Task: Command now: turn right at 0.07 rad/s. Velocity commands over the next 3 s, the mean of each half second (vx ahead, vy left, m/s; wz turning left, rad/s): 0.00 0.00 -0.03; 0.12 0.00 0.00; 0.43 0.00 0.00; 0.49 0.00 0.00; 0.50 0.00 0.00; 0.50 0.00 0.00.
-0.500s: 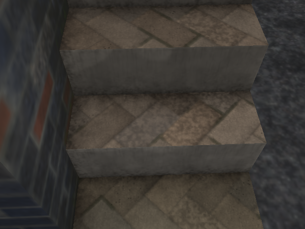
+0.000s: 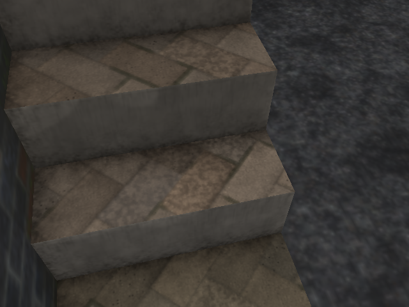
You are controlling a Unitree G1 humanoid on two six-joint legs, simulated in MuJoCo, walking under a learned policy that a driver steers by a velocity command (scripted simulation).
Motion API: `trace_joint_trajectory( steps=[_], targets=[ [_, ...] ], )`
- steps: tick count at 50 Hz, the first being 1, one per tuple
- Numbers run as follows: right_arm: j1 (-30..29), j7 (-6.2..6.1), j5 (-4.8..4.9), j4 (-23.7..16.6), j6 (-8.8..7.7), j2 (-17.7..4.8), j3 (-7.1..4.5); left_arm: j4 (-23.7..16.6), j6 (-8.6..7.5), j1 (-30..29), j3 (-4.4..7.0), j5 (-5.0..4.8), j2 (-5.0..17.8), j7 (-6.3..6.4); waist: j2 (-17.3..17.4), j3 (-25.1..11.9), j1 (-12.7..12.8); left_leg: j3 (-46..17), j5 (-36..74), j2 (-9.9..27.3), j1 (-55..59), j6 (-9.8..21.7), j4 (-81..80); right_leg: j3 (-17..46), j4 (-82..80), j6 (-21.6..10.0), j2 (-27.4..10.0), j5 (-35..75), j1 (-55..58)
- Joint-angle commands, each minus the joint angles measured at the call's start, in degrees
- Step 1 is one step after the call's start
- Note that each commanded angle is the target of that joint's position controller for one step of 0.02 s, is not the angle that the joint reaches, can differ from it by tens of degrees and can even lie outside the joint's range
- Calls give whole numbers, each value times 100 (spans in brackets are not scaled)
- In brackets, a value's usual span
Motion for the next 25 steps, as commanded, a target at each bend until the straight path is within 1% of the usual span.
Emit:
trace_joint_trajectory(
  steps=[1, 3, 4, 5, 7, 8, 9, 10, 11, 12, 17, 18, 23, 25],
  targets=[
    [-55, -74, 14, -264, -60, -715, -191, -199, -101, -50, 183, 8, 668, -30, -166, -578, 141, -155, 411, 144, -48, -69, -125, 270, -56, -287, -300, 1630, 450],
    [-2, -116, 7, -186, -32, -729, -193, -128, -108, -85, 154, 2, 612, -51, -271, -399, 102, -133, 368, 144, -39, -86, -39, 271, -75, -282, -246, 1581, 217],
    [-61, -104, -35, -174, -24, -703, -172, -33, -90, -18, 116, 24, 518, -36, -283, -364, 120, -88, 391, 143, -58, -140, -19, 265, -118, -326, -238, 1518, 162],
    [-86, -98, -43, -154, -20, -686, -165, 25, -83, -10, 107, 30, 528, -28, -316, -315, 107, -86, 410, 151, -48, -171, 5, 272, -123, -342, -219, 1514, 114],
    [-89, -93, -39, -77, -15, -724, -161, 134, -85, 13, 105, 31, 579, -20, -289, -290, 98, -69, 435, 169, -15, -218, 48, 304, -138, -369, -207, 1596, 85],
    [-83, -86, -68, -52, -32, -726, -155, 187, -92, -23, 112, 31, 610, -24, -275, -307, 57, -53, 467, 187, 33, -267, 43, 350, -176, -435, -217, 1560, 53],
    [-113, -55, -48, -17, -48, -846, -186, 245, -154, 37, 108, 15, 626, -18, -201, -302, 92, -58, 534, 207, 78, -316, 97, 363, -206, -479, -211, 1603, 53],
    [-120, -45, -35, 17, -51, -843, -183, 326, -189, 46, 109, 16, 659, -17, -189, -312, 73, -56, 559, 221, 92, -340, 96, 372, -210, -498, -213, 1676, 75],
    [-113, -42, 14, 87, -75, -846, -174, 380, -178, 68, 123, 61, 747, -25, -150, -227, 92, -42, 510, 220, 6, -329, 104, 412, -220, -488, -201, 1905, 162],
    [-80, -41, 15, 146, -85, -843, -162, 445, -168, 110, 124, 65, 751, -26, -123, -275, 93, -31, 505, 231, -8, -345, 88, 419, -214, -501, -207, 2037, 255],
    [-149, -48, 26, 372, -66, -869, -115, 721, -120, 217, 116, 32, 757, -9, 38, -352, 141, 15, 500, 264, 27, -425, 31, 395, -251, -543, -148, 2202, 463],
    [-104, -53, 46, 459, -56, -829, -83, 734, -90, 235, 97, 92, 723, -34, 12, -338, 137, 18, 551, 299, 8, -381, 35, 449, -267, -584, -179, 2366, 497],
    [-106, -47, 30, 732, -26, -905, -46, 912, -25, 312, 108, 42, 780, -49, 150, -305, 155, 71, 513, 306, 10, -389, -69, 393, -338, -600, -125, 2182, 560],
    [-107, -45, 33, 828, -17, -914, -35, 979, -12, 339, 105, 41, 783, -43, 131, -257, 158, 78, 492, 307, 15, -394, -111, 363, -374, -594, -89, 2053, 529]
  ],
)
